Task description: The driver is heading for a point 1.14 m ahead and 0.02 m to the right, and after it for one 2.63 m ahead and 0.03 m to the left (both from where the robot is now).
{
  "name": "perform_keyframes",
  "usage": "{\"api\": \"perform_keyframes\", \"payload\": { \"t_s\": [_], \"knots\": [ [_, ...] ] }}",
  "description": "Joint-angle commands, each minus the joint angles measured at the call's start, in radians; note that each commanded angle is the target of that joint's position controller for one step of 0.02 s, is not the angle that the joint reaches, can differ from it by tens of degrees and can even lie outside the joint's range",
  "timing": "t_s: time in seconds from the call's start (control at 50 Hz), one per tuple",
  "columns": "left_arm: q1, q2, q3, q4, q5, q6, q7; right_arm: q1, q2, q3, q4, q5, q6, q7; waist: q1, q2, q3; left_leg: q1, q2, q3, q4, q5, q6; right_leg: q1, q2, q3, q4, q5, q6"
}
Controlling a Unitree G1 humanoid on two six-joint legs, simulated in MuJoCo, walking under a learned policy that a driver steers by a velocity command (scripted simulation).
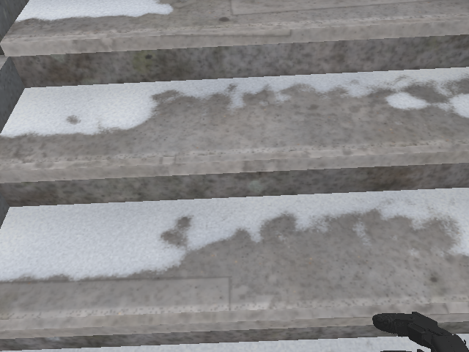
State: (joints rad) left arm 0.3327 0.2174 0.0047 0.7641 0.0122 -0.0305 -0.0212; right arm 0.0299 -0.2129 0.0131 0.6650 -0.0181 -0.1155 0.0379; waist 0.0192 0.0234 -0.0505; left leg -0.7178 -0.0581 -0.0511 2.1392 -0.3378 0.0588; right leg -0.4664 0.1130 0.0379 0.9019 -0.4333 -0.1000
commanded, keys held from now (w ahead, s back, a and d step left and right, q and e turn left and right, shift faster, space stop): w+e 0.32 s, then w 0.08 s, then w+q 0.60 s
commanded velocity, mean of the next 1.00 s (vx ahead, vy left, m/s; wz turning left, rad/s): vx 0.50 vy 0.00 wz -0.09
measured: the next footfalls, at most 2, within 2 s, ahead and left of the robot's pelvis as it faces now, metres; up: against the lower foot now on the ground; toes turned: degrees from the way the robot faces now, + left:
left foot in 0.24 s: +0.33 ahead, +0.14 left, +0.16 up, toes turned -10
right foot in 0.78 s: +0.38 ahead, -0.20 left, +0.16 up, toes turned -13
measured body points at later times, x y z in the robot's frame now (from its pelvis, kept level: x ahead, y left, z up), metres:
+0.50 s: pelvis +0.25 +0.05 +0.18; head +0.24 +0.05 +0.63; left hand +0.53 +0.15 +0.13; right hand +0.12 -0.15 +0.03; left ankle +0.29 +0.15 -0.53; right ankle +0.24 -0.12 -0.28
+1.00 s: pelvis +0.45 -0.07 +0.21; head +0.47 -0.08 +0.66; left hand +0.45 +0.19 +0.07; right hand +0.66 -0.29 +0.14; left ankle +0.52 +0.04 -0.24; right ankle +0.34 -0.20 -0.53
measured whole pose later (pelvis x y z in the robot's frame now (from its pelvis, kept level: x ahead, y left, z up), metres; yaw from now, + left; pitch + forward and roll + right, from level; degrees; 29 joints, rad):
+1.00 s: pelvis +0.45 -0.07 +0.21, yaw -3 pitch +4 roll +0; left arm 0.40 0.22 0.04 0.99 0.03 -0.01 0.02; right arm 0.05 -0.18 0.02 0.58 0.03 -0.03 0.02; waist -0.01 0.03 -0.04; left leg -1.22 0.02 0.01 2.01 -0.41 0.09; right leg -0.07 -0.09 -0.16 0.33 -0.32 0.06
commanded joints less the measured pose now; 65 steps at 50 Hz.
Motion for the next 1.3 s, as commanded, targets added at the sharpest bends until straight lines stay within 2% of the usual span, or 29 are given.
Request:
{"api": "perform_keyframes", "payload": {
  "t_s": [0.02, 0.08, 0.14, 0.18, 0.22, 0.24, 0.26, 0.28, 0.3, 0.34, 0.4, 0.62, 0.68, 0.76, 0.78, 0.8, 0.82, 0.86, 0.9, 0.94, 1.0, 1.02, 1.08, 1.12, 1.14, 1.16, 1.2, 1.22, 1.3],
  "knots": [
    [0.003, -0.026, -0.016, 0.002, -0.004, -0.008, -0.011, -0.049, 0.066, 0.062, -0.172, 0.005, -0.033, 0.001, -0.067, -0.013, 0.147, -0.461, 0.034, 0.061, 0.054, -0.095, 0.037, 0.107, -0.182, 0.312, -0.528, 0.379, -0.102],
    [0.034, 0.021, -0.016, 0.048, -0.002, 0.004, 0.011, -0.142, 0.124, 0.105, -0.278, 0.005, -0.013, -0.005, -0.059, -0.065, 0.149, -0.562, 0.072, 0.124, 0.033, -0.113, 0.007, 0.037, -0.19, 0.311, -0.663, 0.19, -0.106],
    [0.094, 0.114, 0.019, 0.079, -0.043, 0.029, 0.051, -0.311, 0.119, 0.146, -0.439, -0.06, -0.024, -0.034, -0.06, -0.047, 0.022, -0.093, 0.127, 0.219, -0.648, 0.0, -0.017, -0.179, -0.153, 0.269, -0.917, 0.286, -0.125],
    [0.086, 0.208, 0.054, 0.071, -0.023, -0.013, 0.056, -0.12, -0.001, 0.055, -0.384, -0.05, -0.022, -0.07, -0.16, -0.164, -0.288, 0.466, 0.008, 0.263, -0.733, 0.053, -0.027, -0.092, -0.181, 0.237, -0.781, 1.241, -0.118],
    [-0.045, 0.311, 0.096, 0.035, -0.043, -0.013, 0.065, 0.209, -0.151, -0.031, -0.251, -0.001, 0.015, -0.08, -0.289, -0.215, -0.367, 0.434, 0.01, 0.112, -1.037, -0.145, -0.018, 0.354, -0.241, 0.231, -0.416, 1.711, -0.053],
    [-0.136, 0.28, 0.098, -0.009, -0.039, -0.028, 0.06, 0.403, -0.223, -0.062, -0.18, 0.007, 0.025, -0.075, -0.345, -0.142, -0.374, 0.564, 0.072, -0.089, -1.236, -0.21, 0.03, 0.325, -0.237, 0.251, -0.169, 1.665, -0.058],
    [-0.238, 0.103, 0.054, -0.084, 0.023, -0.059, 0.027, 0.544, -0.287, -0.067, -0.063, -0.019, 0.032, -0.055, -0.307, 0.317, -0.326, 0.71, 0.196, -0.315, -1.458, -0.01, 0.083, 0.099, -0.085, 0.192, 0.194, 0.756, -0.074],
    [-0.062, -0.036, 0.036, -0.11, 0.017, -0.078, -0.016, 0.389, -0.203, -0.056, -0.083, -0.059, 0.049, -0.08, -0.146, 0.572, -0.408, 0.767, 0.449, -1.063, -1.88, -0.207, 0.27, -0.288, 0.113, 0.343, 0.797, 0.242, -0.022],
    [-0.072, -0.029, 0.033, -0.12, 0.015, -0.082, -0.057, 0.248, -0.056, -0.031, -0.097, -0.014, 0.062, -0.095, -0.098, 0.28, -0.218, 0.631, 0.489, -1.102, -1.893, -0.447, 0.259, -0.448, 0.057, 0.329, 1.099, 0.208, -0.014],
    [-0.117, -0.11, -0.02, -0.195, -0.002, -0.05, -0.058, 0.206, 0.11, 0.004, 0.051, -0.006, 0.053, -0.069, 0.022, 0.046, 0.106, 0.262, 0.407, -0.621, -1.788, -0.445, 0.139, -0.544, -0.025, 0.207, 1.216, 0.275, -0.039],
    [0.016, -0.113, -0.043, -0.153, -0.043, -0.021, -0.048, 0.238, 0.138, 0.002, 0.191, -0.022, 0.037, -0.027, 0.114, -0.053, 0.111, 0.155, 0.293, -0.203, -1.734, -0.113, 0.058, -0.534, -0.08, 0.2, 1.188, 0.378, -0.038],
    [-0.414, -0.079, -0.074, -0.275, 0.0, -0.031, 0.009, 0.463, -0.038, -0.028, 0.222, 0.011, 0.049, -0.058, -0.082, 0.077, -0.006, 0.365, 0.29, -0.103, -1.9, 0.092, 0.154, -0.456, -0.266, -0.09, 0.535, 0.54, 0.123],
    [-0.511, -0.119, -0.083, -0.276, -0.044, -0.037, -0.004, 0.569, -0.072, -0.047, 0.248, 0.017, 0.087, -0.083, -0.135, 0.196, 0.033, 0.529, 0.316, -0.133, -2.022, 0.102, 0.175, -0.266, -0.185, -0.162, 0.081, 0.149, 0.136],
    [-0.224, 0.073, 0.023, -0.155, -0.022, -0.062, -0.008, 0.491, -0.144, -0.069, 0.208, 0.017, 0.115, -0.095, 0.02, 0.214, -0.065, 0.811, 0.236, -0.113, -1.55, 0.865, 0.076, 0.147, -0.124, -0.046, -0.647, 0.405, 0.105],
    [-0.021, 0.134, 0.05, -0.087, -0.046, -0.054, 0.012, 0.394, -0.093, -0.058, 0.155, 0.006, 0.093, -0.09, 0.105, 0.19, -0.138, 0.554, 0.182, -0.105, -1.339, 0.681, 0.051, 0.484, -0.23, 0.032, -0.701, 0.554, 0.099],
    [0.088, 0.205, 0.067, -0.017, -0.03, -0.022, 0.033, 0.363, 0.056, -0.037, 0.099, -0.033, 0.056, -0.064, 0.066, -0.171, -0.2, -0.017, 0.061, -0.012, -0.948, -0.123, 0.013, 0.952, -0.432, 0.118, -0.366, 1.412, 0.095],
    [0.248, 0.216, 0.074, -0.008, 0.02, 0.001, 0.053, 0.363, 0.097, -0.034, 0.09, 0.006, -0.003, -0.052, 0.149, -0.328, -0.366, -0.319, -0.019, -0.133, -0.502, -0.228, -0.005, 1.098, -0.647, 0.327, -0.326, 1.674, -0.079],
    [0.167, 0.078, 0.053, 0.035, 0.053, 0.015, 0.041, 0.115, 0.101, -0.027, -0.004, 0.087, 0.003, -0.035, 0.13, -0.299, -0.163, -0.711, 0.057, -0.061, 0.048, -0.252, -0.009, 0.945, -0.622, 0.315, -0.505, 0.888, -0.158],
    [0.074, -0.075, 0.008, 0.09, 0.038, -0.002, 0.033, 0.008, 0.193, 0.026, -0.097, 0.072, 0.055, -0.028, 0.046, -0.234, 0.033, -0.789, 0.091, -0.058, 0.244, -0.267, 0.0, 0.69, -0.531, 0.15, -0.6, 0.587, -0.064],
    [-0.001, -0.108, -0.005, 0.153, 0.013, -0.01, 0.035, 0.039, 0.223, 0.06, -0.16, 0.058, 0.079, -0.005, -0.074, -0.159, 0.141, -0.731, 0.119, -0.099, 0.156, -0.211, 0.042, 0.428, -0.478, 0.006, -0.697, 0.398, 0.031],
    [-0.229, 0.068, 0.01, 0.115, 0.023, 0.0, 0.05, 0.006, 0.131, 0.088, -0.252, 0.017, 0.072, 0.005, -0.205, -0.14, 0.141, -0.125, 0.124, 0.114, -0.552, 0.031, 0.021, -0.184, -0.297, -0.303, -0.91, 0.53, 0.033],
    [-0.218, 0.124, 0.017, 0.11, 0.015, -0.031, 0.061, 0.031, 0.065, 0.061, -0.225, 0.005, 0.069, 0.0, -0.212, -0.134, 0.054, 0.199, 0.044, 0.225, -0.617, 0.081, 0.015, -0.256, -0.277, -0.317, -0.912, 0.938, -0.017],
    [-0.161, 0.385, 0.091, 0.097, -0.02, -0.041, 0.055, 0.312, -0.102, -0.026, -0.121, -0.026, 0.088, -0.024, -0.313, -0.242, -0.276, 0.331, -0.036, 0.218, -0.781, -0.145, 0.057, 0.414, -0.418, -0.243, -0.529, 2.1, -0.062],
    [-0.181, 0.304, 0.089, 0.02, -0.037, -0.044, 0.061, 0.385, -0.246, -0.085, -0.08, -0.02, 0.118, -0.009, -0.298, -0.094, -0.247, 0.547, -0.037, -0.108, -1.355, -0.039, 0.138, 0.304, -0.36, -0.129, 0.037, 1.625, -0.035],
    [-0.106, 0.119, 0.043, -0.041, 0.016, -0.067, 0.022, 0.292, -0.351, -0.102, -0.08, -0.009, 0.142, -0.026, -0.114, 0.47, -0.277, 0.705, 0.223, -0.754, -1.716, 0.185, 0.336, -0.133, -0.04, -0.082, 0.621, 0.251, 0.064],
    [-0.105, 0.112, 0.053, -0.023, 0.023, -0.099, -0.028, 0.299, -0.228, -0.063, -0.079, -0.022, 0.135, -0.037, -0.14, 0.274, -0.353, 0.676, 0.302, -0.982, -1.852, -0.166, 0.334, -0.287, -0.043, 0.164, 1.066, 0.199, 0.046],
    [-0.259, -0.05, 0.001, -0.165, 0.012, -0.106, -0.038, 0.378, -0.071, -0.025, 0.075, 0.012, 0.111, -0.004, -0.06, 0.059, 0.057, 0.399, 0.226, -0.722, -1.817, -0.326, 0.186, -0.59, -0.077, 0.082, 1.275, 0.22, -0.01],
    [-0.254, -0.134, -0.05, -0.194, 0.028, -0.109, -0.027, 0.349, -0.024, -0.014, 0.118, 0.018, 0.105, 0.008, -0.011, 0.012, 0.109, 0.342, 0.178, -0.538, -1.761, -0.156, 0.128, -0.668, -0.108, 0.051, 1.322, 0.264, -0.019],
    [-0.159, -0.076, -0.071, -0.225, -0.001, -0.083, -0.013, 0.228, 0.041, 0.006, 0.132, -0.001, 0.095, 0.021, 0.112, -0.012, 0.114, 0.167, 0.081, -0.244, -1.763, 0.002, 0.074, -0.67, -0.165, -0.025, 1.147, 0.314, 0.004]
  ]
}}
